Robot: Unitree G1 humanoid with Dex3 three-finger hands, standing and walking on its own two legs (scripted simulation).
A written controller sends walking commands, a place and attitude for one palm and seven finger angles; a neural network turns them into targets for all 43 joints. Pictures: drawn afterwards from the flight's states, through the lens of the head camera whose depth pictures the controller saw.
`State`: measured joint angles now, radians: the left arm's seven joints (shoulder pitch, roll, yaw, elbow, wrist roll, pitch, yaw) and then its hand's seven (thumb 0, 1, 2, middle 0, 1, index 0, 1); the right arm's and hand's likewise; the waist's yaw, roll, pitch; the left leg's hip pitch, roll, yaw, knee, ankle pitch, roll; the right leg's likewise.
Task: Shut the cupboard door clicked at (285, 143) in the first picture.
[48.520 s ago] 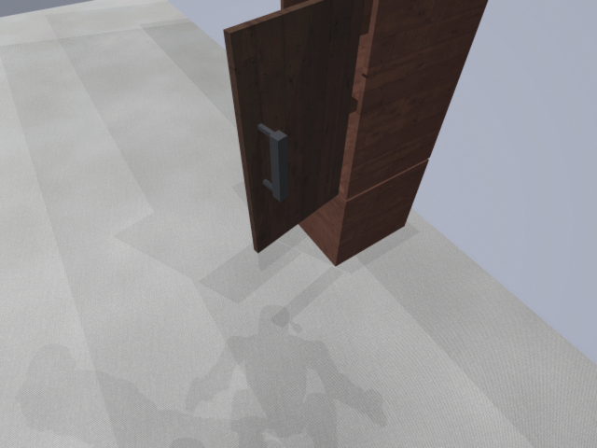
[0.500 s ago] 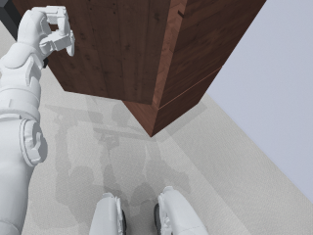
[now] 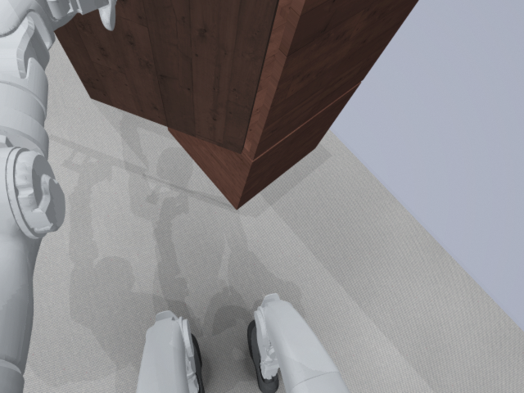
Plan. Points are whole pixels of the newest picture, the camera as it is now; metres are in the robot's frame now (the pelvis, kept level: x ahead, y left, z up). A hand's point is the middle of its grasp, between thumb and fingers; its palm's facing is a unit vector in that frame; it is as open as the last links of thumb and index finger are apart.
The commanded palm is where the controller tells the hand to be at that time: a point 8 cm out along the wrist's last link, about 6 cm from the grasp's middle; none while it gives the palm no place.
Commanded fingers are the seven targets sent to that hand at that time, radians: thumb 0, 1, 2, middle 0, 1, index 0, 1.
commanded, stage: pull the fist back off the door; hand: left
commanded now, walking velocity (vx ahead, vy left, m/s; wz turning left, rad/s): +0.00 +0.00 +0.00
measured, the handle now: out of the picture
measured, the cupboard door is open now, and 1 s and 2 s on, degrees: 30 27 27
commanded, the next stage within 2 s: draw the hand back to the body in 0.90 s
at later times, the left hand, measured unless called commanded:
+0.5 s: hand out of the picture +0.60 +0.08 +0.12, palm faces +0.13 -0.99 +0.00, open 3.1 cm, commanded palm +0.54 +0.12 +0.12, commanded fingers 0.00 0.90 0.90 -1.30 -1.50 -1.30 -1.50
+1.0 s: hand (142, 46) +0.53 +0.07 +0.12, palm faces +0.10 -0.99 -0.06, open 3.1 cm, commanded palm +0.50 +0.12 +0.12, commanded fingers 0.00 0.90 0.90 -1.30 -1.50 -1.30 -1.50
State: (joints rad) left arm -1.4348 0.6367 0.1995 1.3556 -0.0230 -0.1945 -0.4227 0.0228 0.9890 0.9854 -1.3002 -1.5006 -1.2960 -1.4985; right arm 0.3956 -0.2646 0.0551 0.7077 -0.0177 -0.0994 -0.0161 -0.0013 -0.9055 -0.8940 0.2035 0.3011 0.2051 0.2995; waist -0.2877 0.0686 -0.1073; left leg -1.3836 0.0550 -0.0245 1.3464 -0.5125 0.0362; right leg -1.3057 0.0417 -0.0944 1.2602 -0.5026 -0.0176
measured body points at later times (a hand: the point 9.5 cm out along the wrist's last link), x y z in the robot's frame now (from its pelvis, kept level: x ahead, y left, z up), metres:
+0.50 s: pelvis +0.03 -0.01 +0.04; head +0.18 -0.01 +0.46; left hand +0.58 +0.14 +0.13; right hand -0.02 -0.26 -0.07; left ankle +0.04 +0.10 -0.60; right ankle +0.04 -0.12 -0.60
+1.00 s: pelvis +0.02 -0.03 +0.05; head +0.14 -0.03 +0.48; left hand +0.52 +0.12 +0.12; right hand +0.08 -0.29 -0.08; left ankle +0.04 +0.10 -0.60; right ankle +0.04 -0.12 -0.60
